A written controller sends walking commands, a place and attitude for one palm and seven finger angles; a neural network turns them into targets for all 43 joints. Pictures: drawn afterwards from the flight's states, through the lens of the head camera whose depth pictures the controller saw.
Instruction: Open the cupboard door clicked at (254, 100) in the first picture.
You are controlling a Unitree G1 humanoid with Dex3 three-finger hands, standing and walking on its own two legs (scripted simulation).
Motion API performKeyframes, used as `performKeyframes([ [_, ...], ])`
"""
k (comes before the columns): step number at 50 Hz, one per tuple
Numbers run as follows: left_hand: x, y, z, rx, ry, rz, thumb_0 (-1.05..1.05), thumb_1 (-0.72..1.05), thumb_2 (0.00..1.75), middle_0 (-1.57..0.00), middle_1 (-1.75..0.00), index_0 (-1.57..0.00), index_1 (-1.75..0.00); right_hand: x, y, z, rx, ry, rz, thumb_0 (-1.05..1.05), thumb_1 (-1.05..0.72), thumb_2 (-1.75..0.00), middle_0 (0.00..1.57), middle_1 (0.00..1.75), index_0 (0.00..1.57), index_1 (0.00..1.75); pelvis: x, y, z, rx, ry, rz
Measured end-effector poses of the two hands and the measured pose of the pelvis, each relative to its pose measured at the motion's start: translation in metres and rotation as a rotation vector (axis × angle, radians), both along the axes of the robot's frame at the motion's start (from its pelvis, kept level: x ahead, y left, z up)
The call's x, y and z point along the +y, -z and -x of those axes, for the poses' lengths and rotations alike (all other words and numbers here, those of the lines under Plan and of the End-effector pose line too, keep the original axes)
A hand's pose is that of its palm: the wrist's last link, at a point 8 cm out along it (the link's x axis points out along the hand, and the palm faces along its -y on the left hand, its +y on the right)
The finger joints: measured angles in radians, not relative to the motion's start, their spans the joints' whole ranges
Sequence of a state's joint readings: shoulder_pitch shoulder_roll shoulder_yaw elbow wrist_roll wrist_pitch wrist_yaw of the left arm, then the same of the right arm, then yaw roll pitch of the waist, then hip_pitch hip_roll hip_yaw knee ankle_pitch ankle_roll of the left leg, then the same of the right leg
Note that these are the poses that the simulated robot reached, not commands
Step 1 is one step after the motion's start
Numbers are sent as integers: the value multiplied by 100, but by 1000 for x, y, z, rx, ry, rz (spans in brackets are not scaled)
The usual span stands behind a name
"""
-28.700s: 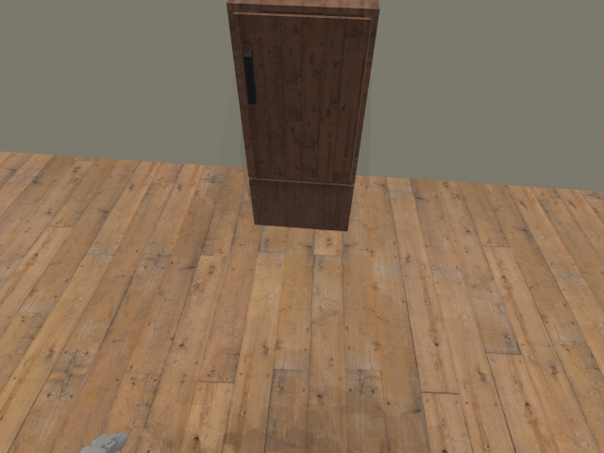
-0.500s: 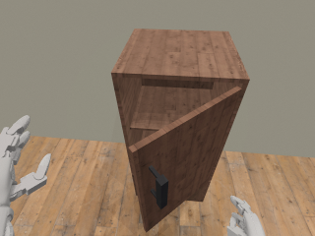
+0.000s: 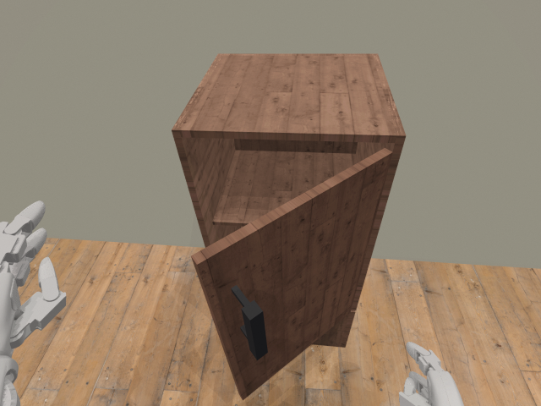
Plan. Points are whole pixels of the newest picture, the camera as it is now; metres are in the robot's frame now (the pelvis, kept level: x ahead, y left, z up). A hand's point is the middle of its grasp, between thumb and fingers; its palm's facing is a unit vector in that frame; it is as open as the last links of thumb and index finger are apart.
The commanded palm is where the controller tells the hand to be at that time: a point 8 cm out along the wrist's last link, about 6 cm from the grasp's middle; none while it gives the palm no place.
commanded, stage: step back with the hand held close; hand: left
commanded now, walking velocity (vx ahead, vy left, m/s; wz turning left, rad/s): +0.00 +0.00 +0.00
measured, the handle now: (248, 322) +0.27 +0.08 -0.04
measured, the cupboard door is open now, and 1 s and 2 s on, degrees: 43 43 43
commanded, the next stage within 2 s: stop stepping back and stand still in 1.14 s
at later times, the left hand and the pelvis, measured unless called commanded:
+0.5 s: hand (40, 314) +0.16 +0.27 +0.16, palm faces +0.34 -0.79 -0.51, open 7.4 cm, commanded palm +0.10 +0.31 +0.18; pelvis -0.04 +0.01 +0.00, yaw +0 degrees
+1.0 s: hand out of the picture +0.01 +0.32 +0.17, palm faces +0.48 -0.70 -0.52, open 7.4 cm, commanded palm -0.04 +0.35 +0.18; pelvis -0.14 +0.04 -0.01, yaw +8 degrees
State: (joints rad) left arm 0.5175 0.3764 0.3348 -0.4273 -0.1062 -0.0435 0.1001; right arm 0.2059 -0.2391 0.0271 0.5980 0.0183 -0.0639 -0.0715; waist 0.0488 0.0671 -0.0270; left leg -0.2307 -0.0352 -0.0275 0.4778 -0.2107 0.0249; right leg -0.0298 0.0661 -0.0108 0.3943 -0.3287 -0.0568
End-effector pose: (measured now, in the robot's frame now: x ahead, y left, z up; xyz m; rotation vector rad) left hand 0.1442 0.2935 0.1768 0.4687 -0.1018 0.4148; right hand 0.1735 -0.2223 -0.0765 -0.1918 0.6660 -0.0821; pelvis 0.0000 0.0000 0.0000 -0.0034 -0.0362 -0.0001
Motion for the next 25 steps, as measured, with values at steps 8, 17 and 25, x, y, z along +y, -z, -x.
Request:
performKeyframes([
  [8, 0, 3, -6, 14, -9, -40, 1, 89, 90, -21, -30, -21, -30, -12, 3, -1, 67, -4, 21, 1, -90, -90, 20, 30, 20, 30, -11, 0, 3, 18, -20, 9],
  [17, -9, 2, -2, 60, 70, -67, 1, 89, 90, -21, -30, -21, -30, -26, 0, 18, 123, 77, 52, 1, -91, -90, 20, 30, 20, 30, -5, 0, 14, 33, 0, 9],
  [25, 11, -6, 18, 26, 70, -104, 1, 89, 90, -21, -30, -21, -30, -16, -5, 45, 113, 112, 50, 1, -91, -90, 20, 30, 20, 30, 7, 0, 39, 28, 7, 25],
])
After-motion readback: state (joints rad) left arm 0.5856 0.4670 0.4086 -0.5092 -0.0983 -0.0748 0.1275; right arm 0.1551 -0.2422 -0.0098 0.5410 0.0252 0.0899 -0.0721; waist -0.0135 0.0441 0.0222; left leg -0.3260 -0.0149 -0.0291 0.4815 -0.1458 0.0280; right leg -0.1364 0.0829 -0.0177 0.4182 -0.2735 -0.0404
